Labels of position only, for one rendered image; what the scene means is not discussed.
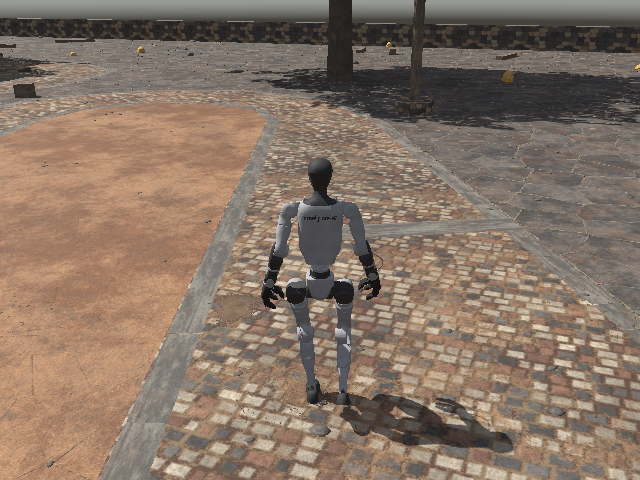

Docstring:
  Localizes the robot head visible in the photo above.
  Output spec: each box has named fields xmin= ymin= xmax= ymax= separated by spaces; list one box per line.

xmin=303 ymin=158 xmax=337 ymax=206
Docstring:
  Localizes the robot left upper arm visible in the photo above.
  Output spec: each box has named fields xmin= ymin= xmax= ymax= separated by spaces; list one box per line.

xmin=273 ymin=201 xmax=300 ymax=258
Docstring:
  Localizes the right robot hand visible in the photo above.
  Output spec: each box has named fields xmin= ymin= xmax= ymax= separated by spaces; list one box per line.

xmin=358 ymin=276 xmax=381 ymax=300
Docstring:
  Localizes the robot left foot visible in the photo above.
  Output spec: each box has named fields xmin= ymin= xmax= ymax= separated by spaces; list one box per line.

xmin=306 ymin=379 xmax=320 ymax=404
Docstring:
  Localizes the left robot hand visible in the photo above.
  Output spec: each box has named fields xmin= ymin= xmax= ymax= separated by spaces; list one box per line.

xmin=261 ymin=284 xmax=284 ymax=309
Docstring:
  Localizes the left robot forearm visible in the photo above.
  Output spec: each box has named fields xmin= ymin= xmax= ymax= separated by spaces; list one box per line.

xmin=263 ymin=242 xmax=283 ymax=288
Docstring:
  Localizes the right robot forearm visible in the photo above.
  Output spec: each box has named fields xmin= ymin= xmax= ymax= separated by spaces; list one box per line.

xmin=359 ymin=240 xmax=379 ymax=281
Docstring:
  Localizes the robot right upper arm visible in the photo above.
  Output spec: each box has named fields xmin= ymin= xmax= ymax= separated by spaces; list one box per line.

xmin=341 ymin=201 xmax=369 ymax=256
